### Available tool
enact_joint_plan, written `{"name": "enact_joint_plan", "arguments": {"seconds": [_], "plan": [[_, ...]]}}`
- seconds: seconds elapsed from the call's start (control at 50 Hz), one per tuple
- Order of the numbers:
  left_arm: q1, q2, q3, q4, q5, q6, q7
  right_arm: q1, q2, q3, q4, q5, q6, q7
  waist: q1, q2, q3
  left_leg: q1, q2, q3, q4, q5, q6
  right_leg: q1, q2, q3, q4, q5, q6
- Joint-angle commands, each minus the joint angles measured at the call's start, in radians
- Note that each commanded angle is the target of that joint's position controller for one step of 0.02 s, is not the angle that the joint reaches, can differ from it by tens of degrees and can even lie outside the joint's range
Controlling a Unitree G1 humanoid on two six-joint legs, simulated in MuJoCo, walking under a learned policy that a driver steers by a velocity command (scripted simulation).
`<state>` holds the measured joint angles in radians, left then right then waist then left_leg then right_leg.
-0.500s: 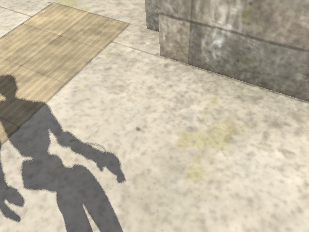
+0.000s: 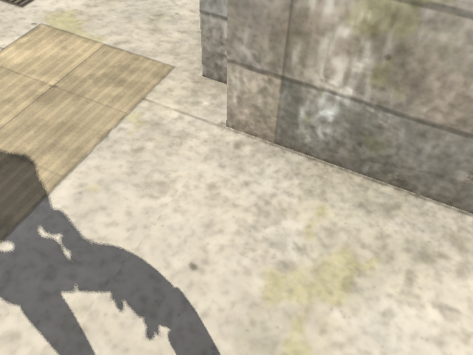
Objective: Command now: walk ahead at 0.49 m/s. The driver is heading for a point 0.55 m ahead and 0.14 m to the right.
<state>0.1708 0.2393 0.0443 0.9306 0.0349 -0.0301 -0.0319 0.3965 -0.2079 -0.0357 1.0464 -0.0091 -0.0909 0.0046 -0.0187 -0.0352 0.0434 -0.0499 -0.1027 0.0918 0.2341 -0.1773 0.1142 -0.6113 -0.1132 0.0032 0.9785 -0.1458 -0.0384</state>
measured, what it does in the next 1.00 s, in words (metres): walks ahead: right foot, then left foot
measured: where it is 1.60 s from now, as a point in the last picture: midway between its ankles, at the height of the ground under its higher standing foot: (253, 347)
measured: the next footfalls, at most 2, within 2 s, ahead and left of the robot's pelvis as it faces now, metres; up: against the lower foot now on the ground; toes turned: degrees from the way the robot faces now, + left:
right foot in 0.26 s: +0.33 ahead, -0.11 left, +0.00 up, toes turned -4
left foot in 0.78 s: +0.61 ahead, +0.05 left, +0.00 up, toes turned -6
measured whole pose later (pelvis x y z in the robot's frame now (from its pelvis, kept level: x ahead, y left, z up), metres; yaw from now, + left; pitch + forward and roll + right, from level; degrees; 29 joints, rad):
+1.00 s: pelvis +0.48 -0.01 -0.01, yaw -8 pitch -1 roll -1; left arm 0.23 0.22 0.06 1.03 0.03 0.00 0.03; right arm 0.19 -0.19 -0.01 0.96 -0.02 -0.07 -0.02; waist 0.01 -0.03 0.08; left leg -0.30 -0.03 0.07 0.38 -0.08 0.09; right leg -0.34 0.02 0.04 0.92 -0.44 -0.01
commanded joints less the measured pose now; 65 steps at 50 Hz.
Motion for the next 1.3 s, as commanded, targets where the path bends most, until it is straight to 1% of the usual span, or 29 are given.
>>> {"name": "enact_joint_plan", "arguments": {"seconds": [0.02,0.18,0.22,0.26,0.28,0.3,0.32,0.34,0.36,0.4,0.48,0.58,0.64,0.7,0.76,0.78,0.8,0.82,0.84,0.86,0.88,0.92,0.98,1.06,1.16,1.2,1.22,1.26,1.3], "plan": [[-0.075,0.035,0.001,-0.066,-0.006,-0.004,-0.004,0.031,-0.106,-0.011,-0.033,0.002,-0.014,-0.003,0.007,0.073,0.06,-0.041,0.257,-0.163,-0.136,0.29,0.074,-0.053,0.002,-0.041,-0.122,0.105,0.021],[-0.25,0.035,-0.01,-0.138,-0.012,-0.021,0.003,0.135,-0.116,-0.007,0.018,-0.017,-0.003,-0.025,-0.033,0.097,0.071,0.19,0.311,-0.135,-0.044,0.561,0.077,-0.03,0.071,-0.089,-0.385,0.084,-0.033],[-0.169,0.052,-0.001,-0.12,-0.013,-0.03,0.011,0.097,-0.132,-0.012,0.016,-0.02,-0.002,-0.03,0.017,0.111,0.032,0.204,0.316,-0.112,0.066,0.807,0.059,0.105,0.118,-0.107,-0.426,-0.001,-0.071],[0.11,0.091,0.023,-0.029,-0.005,-0.045,0.029,0.062,-0.143,-0.014,0.011,-0.016,0.003,-0.027,0.136,0.094,-0.11,0.131,0.277,-0.073,0.38,0.867,0.03,0.439,0.156,-0.11,-0.518,0.022,-0.12],[0.29,0.164,0.047,0.011,0.021,-0.052,0.042,0.056,-0.116,-0.004,-0.019,-0.004,0.0,-0.023,0.194,0.025,-0.228,-0.08,0.233,-0.047,0.661,0.553,0.014,0.711,-0.029,0.089,-0.524,-0.054,-0.173],[0.333,0.252,0.07,0.018,0.031,-0.046,0.039,0.18,-0.017,0.009,-0.03,0.031,0.001,-0.009,0.129,-0.204,-0.338,-0.456,0.025,-0.01,1.05,-0.248,-0.032,0.965,-0.32,0.607,-0.618,-0.091,-0.326],[0.251,0.199,0.062,0.011,-0.013,-0.035,0.028,0.109,-0.12,-0.019,-0.024,0.004,0.004,-0.014,0.117,-0.046,-0.286,-0.547,0.053,-0.16,1.127,-0.302,-0.012,0.892,-0.277,0.66,-0.69,-0.129,-0.307],[0.14,0.148,0.048,-0.006,-0.024,-0.036,0.026,0.025,-0.119,-0.024,-0.056,0.001,0.0,-0.011,0.074,-0.024,-0.131,-0.584,0.104,-0.16,1.097,-0.208,-0.008,0.744,-0.249,0.484,-0.712,-0.107,-0.274],[0.094,0.088,0.033,-0.008,-0.02,-0.044,0.022,-0.021,-0.101,-0.021,-0.065,-0.001,-0.004,-0.009,0.055,0.025,-0.059,-0.558,0.137,-0.153,1.045,-0.148,-0.01,0.627,-0.205,0.381,-0.748,-0.005,-0.246],[0.09,0.027,0.013,0.024,-0.023,-0.056,0.026,-0.029,-0.07,-0.02,-0.071,-0.029,0.016,0.001,-0.001,-0.004,-0.016,-0.473,0.18,-0.137,0.941,-0.106,-0.032,0.494,-0.112,0.25,-0.783,0.123,-0.191],[0.179,0.079,0.022,0.063,-0.031,-0.071,0.032,-0.102,-0.045,-0.017,-0.109,-0.038,0.043,0.016,-0.016,-0.006,-0.001,-0.494,0.19,-0.092,0.812,-0.058,-0.092,0.452,-0.069,0.193,-0.818,0.213,-0.21],[0.258,0.089,0.025,0.068,-0.029,-0.06,0.032,-0.341,-0.059,-0.011,-0.202,-0.023,0.047,0.016,0.043,-0.022,0.043,-0.561,0.183,-0.068,0.542,0.113,-0.143,0.471,-0.031,0.187,-0.836,0.206,-0.19],[0.312,0.088,0.022,0.086,-0.026,-0.057,0.04,-0.394,-0.042,0.0,-0.221,-0.018,0.043,0.008,0.066,-0.028,0.025,-0.524,0.144,-0.044,0.435,0.161,-0.14,0.537,-0.025,0.139,-0.753,0.51,-0.16],[0.325,0.071,0.015,0.097,-0.017,-0.048,0.052,-0.406,-0.047,0.003,-0.228,-0.011,0.029,-0.003,0.076,-0.057,0.001,-0.46,0.114,-0.043,0.361,0.167,-0.114,0.593,-0.021,0.12,-0.669,0.647,-0.131],[0.259,0.092,0.021,0.089,-0.018,-0.052,0.061,-0.252,-0.095,-0.011,-0.176,-0.023,0.004,-0.018,-0.001,-0.054,-0.055,-0.255,0.084,-0.063,0.221,0.17,-0.061,0.619,-0.017,0.142,-0.503,0.699,-0.087],[0.253,0.09,0.02,0.088,-0.03,-0.056,0.06,-0.154,-0.119,-0.019,-0.144,-0.031,-0.014,-0.024,-0.043,-0.009,-0.105,-0.11,0.12,-0.079,0.151,0.34,-0.044,0.581,0.028,0.116,-0.365,0.599,-0.063],[0.275,0.059,0.01,0.061,-0.045,-0.059,0.062,-0.037,-0.179,-0.029,-0.128,-0.049,-0.026,-0.031,-0.061,0.087,-0.227,0.124,0.327,-0.251,0.244,0.785,-0.005,0.432,0.084,0.08,-0.152,0.215,-0.039],[0.497,-0.027,0.002,0.109,-0.091,-0.043,0.072,-0.022,-0.24,-0.043,-0.126,-0.032,-0.015,-0.021,0.009,0.293,-0.388,0.332,0.576,-0.518,0.279,1.153,0.201,0.251,0.224,0.017,0.141,-0.499,-0.017],[0.478,0.067,0.021,0.141,-0.053,-0.022,0.078,-0.047,-0.187,-0.039,-0.142,0.006,0.004,-0.012,0.003,0.154,-0.376,0.231,0.538,-0.551,0.2,0.945,0.213,0.226,0.199,0.069,0.201,-0.489,-0.02],[0.364,0.06,0.025,0.126,-0.024,-0.012,0.073,-0.138,-0.127,-0.021,-0.156,0.011,0.01,-0.012,0.017,0.094,-0.227,0.09,0.476,-0.458,0.148,0.728,0.183,0.203,0.17,0.082,0.211,-0.423,-0.012],[0.285,0.039,0.022,0.109,-0.01,-0.007,0.066,-0.201,-0.08,-0.004,-0.165,0.003,0.015,-0.017,0.031,0.071,-0.146,-0.016,0.425,-0.39,0.096,0.613,0.144,0.205,0.142,0.083,0.161,-0.366,-0.003],[0.242,0.027,0.024,0.103,-0.001,0.015,0.053,-0.211,-0.059,0.01,-0.147,-0.001,0.016,-0.032,0.058,0.127,-0.093,-0.139,0.353,-0.274,0.046,0.595,0.099,0.284,0.115,0.072,0.058,-0.302,0.017],[0.265,-0.001,0.016,0.137,-0.009,0.048,0.059,-0.2,-0.07,0.015,-0.124,-0.008,0.006,-0.03,0.087,0.135,-0.123,-0.196,0.313,-0.206,0.037,0.546,0.083,0.389,0.128,0.037,-0.074,-0.286,0.033],[0.16,0.023,0.011,0.133,-0.012,0.076,0.067,-0.177,-0.108,0.01,-0.101,-0.012,0.025,-0.023,0.053,0.175,-0.092,-0.243,0.303,-0.249,-0.032,0.034,0.068,0.408,0.121,0.01,-0.274,-0.261,0.036],[0.156,0.009,-0.005,0.161,-0.009,0.058,0.069,-0.177,-0.11,0.008,-0.086,0.003,0.062,-0.023,0.061,0.111,-0.014,-0.362,0.283,-0.296,-0.071,-0.374,-0.008,0.532,0.105,0.014,-0.564,-0.109,0.007],[0.13,0.059,-0.005,0.153,-0.01,0.037,0.075,-0.133,-0.083,0.009,-0.077,0.011,0.068,-0.019,0.013,0.017,0.028,-0.338,0.204,-0.233,-0.027,-0.272,-0.07,0.451,0.01,0.153,-0.661,-0.19,-0.026],[0.099,0.042,-0.012,0.158,-0.026,0.025,0.072,-0.142,-0.065,0.013,-0.067,0.005,0.073,-0.018,0.001,-0.035,0.052,-0.219,0.165,-0.177,0.028,-0.139,-0.077,0.308,-0.004,0.172,-0.708,-0.249,-0.03],[0.069,0.026,-0.021,0.159,-0.034,0.0,0.069,-0.101,-0.045,0.018,-0.039,-0.01,0.077,-0.02,-0.029,-0.055,0.013,-0.054,0.17,-0.163,0.083,-0.005,-0.074,0.234,-0.004,0.166,-0.757,-0.247,-0.004],[0.071,0.03,-0.02,0.163,-0.037,-0.007,0.071,-0.093,-0.067,0.016,-0.022,-0.015,0.073,-0.021,-0.028,-0.031,0.007,-0.059,0.184,-0.175,0.08,0.007,-0.066,0.272,0.014,0.141,-0.741,-0.186,0.005]]}}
